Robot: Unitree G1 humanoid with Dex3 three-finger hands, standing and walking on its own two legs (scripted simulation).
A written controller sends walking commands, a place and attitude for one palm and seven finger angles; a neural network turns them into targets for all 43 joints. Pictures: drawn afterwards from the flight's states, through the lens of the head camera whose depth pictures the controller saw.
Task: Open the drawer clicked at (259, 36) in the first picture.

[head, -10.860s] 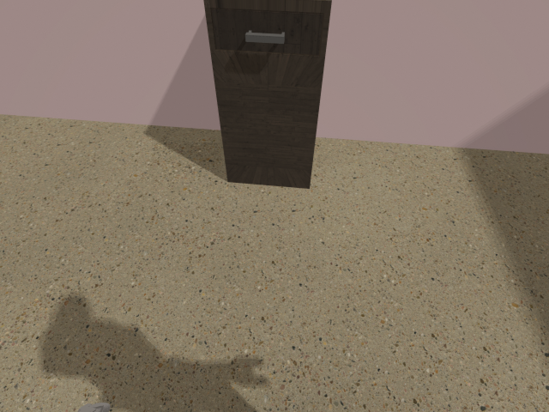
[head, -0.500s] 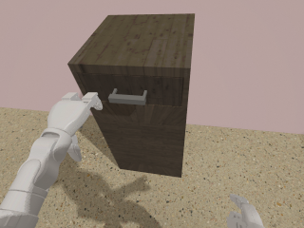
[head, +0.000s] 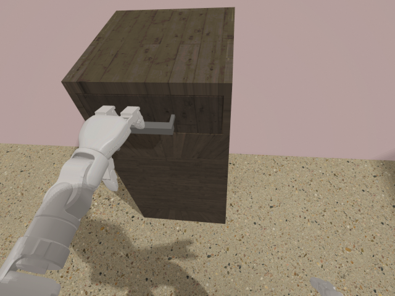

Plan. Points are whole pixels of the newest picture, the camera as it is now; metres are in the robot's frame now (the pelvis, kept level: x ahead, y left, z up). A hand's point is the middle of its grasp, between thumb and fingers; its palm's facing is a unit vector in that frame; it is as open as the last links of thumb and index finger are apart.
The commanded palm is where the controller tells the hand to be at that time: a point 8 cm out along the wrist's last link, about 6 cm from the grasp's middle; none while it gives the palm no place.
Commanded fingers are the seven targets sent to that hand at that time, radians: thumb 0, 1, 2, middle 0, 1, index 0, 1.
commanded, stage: move the hooked fingers above the handle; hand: left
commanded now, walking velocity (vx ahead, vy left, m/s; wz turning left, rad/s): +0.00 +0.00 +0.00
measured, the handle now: (150, 122) +0.54 +0.19 +0.01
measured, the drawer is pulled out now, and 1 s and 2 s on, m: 0.00 0.00 0.00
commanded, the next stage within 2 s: lower the fingers behind the handle in 1.58 s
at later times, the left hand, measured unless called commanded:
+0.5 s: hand (129, 130) +0.45 +0.20 +0.08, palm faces -0.03 -0.03 -1.00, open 13.9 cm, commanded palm +0.43 +0.21 +0.14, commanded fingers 0.00 -0.50 0.30 -0.30 -1.20 -0.30 -1.20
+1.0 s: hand (139, 120) +0.49 +0.20 +0.06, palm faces -0.04 -0.03 -1.00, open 13.9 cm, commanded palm +0.47 +0.20 +0.12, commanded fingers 0.00 -0.50 0.30 -0.30 -1.20 -0.30 -1.20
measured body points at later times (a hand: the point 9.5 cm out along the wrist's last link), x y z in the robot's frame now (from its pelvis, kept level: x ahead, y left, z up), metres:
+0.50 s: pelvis +0.02 +0.00 -0.01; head +0.07 -0.02 +0.44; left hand +0.44 +0.20 +0.13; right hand +0.13 -0.25 -0.14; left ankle -0.03 +0.11 -0.74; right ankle +0.02 -0.11 -0.74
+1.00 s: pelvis +0.02 +0.00 -0.01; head +0.09 -0.02 +0.43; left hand +0.49 +0.20 +0.12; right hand +0.06 -0.27 -0.15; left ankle -0.03 +0.11 -0.74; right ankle +0.02 -0.11 -0.74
